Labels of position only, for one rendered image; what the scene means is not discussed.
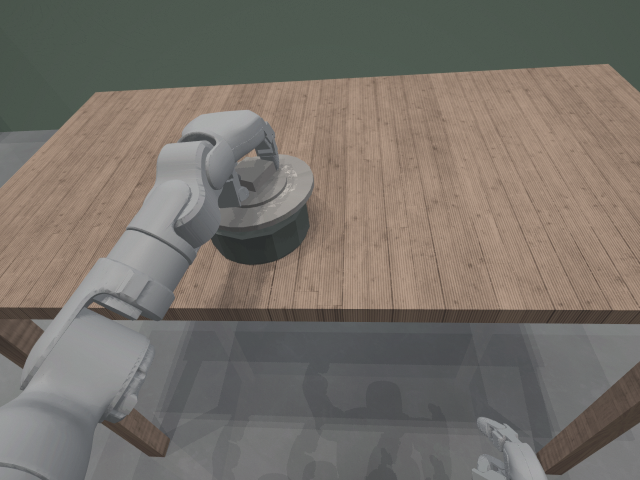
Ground robot left upper arm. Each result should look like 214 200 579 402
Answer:
0 307 155 480

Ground robot right hand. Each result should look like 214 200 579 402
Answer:
472 417 548 480

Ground pot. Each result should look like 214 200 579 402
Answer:
211 203 310 265

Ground lid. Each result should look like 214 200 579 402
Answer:
219 154 314 232

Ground table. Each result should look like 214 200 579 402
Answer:
0 64 640 475

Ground left robot forearm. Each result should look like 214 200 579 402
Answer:
20 129 235 391

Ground robot left hand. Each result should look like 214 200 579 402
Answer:
182 110 279 208

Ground knob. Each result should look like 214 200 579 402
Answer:
235 157 276 192

